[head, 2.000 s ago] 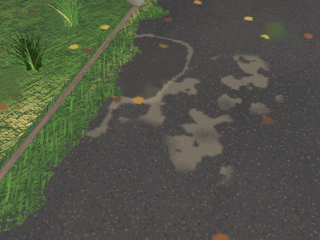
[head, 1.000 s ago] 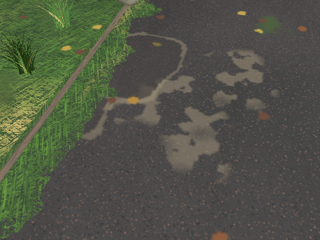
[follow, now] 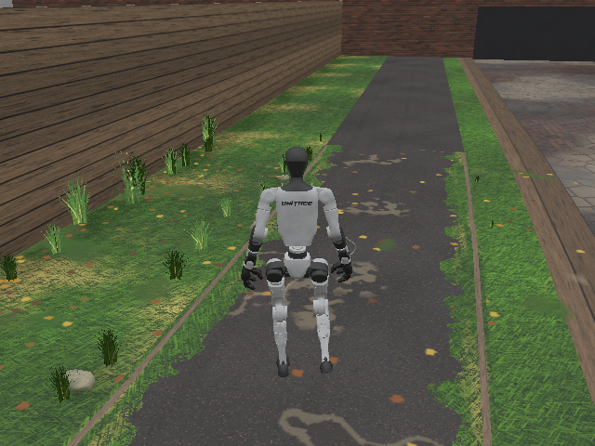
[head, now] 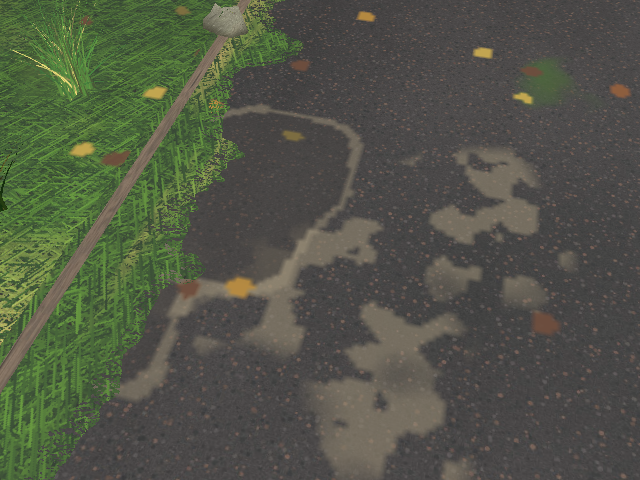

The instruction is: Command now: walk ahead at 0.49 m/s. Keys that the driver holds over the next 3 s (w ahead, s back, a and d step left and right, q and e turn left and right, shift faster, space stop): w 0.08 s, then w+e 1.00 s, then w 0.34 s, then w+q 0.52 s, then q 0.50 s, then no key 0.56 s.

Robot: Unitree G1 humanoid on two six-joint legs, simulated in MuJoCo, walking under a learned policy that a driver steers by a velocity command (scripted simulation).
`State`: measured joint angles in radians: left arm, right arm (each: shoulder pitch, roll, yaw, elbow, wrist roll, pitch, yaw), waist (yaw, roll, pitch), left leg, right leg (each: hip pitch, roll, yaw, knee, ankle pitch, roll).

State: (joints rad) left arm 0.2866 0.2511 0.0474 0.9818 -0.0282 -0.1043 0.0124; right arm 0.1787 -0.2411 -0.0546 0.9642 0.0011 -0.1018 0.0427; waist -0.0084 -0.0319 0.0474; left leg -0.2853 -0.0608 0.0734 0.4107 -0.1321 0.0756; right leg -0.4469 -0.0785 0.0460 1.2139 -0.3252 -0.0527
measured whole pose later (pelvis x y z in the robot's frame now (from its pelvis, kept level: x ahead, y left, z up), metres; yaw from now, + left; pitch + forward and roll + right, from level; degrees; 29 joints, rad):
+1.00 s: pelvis +0.59 -0.10 +0.00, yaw -27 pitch +2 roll +1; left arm 0.35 0.29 0.07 0.78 -0.03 -0.04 0.02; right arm 0.10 -0.26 -0.05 0.78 0.00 -0.12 0.01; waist 0.03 -0.03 0.01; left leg -0.37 -0.03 0.02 0.49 -0.15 0.02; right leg -0.36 0.04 0.12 1.14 -0.45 -0.03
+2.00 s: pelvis +1.05 -0.38 -0.02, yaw -20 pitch +2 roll -1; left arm 0.31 0.28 0.07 0.84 0.00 -0.05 0.02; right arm 0.08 -0.28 -0.07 0.73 0.02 -0.05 0.05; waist 0.03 0.02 0.06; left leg -0.53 -0.03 0.05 0.66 -0.17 0.11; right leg -0.09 -0.06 -0.14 0.89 -0.54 0.05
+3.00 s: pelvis +1.23 -0.43 +0.00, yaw +2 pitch -1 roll -1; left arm 0.21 0.26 0.04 0.82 0.02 -0.01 0.01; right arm 0.21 -0.21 -0.02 0.74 -0.02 0.00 0.00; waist 0.03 -0.02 0.01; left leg -0.20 -0.02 -0.04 0.53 -0.31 0.02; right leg -0.26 -0.04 0.02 0.47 -0.20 0.06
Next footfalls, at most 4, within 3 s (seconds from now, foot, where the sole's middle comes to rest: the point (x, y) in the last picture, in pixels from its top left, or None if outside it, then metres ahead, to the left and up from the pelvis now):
0.38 right None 0.40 -0.16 -0.77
0.88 left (348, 366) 0.73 -0.05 -0.77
1.40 right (502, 330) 0.83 -0.42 -0.77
1.96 left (454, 212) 1.21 -0.36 -0.77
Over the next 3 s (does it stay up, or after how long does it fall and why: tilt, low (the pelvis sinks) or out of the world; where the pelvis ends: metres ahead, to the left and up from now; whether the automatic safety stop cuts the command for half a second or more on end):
stays up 1.23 -0.43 0.00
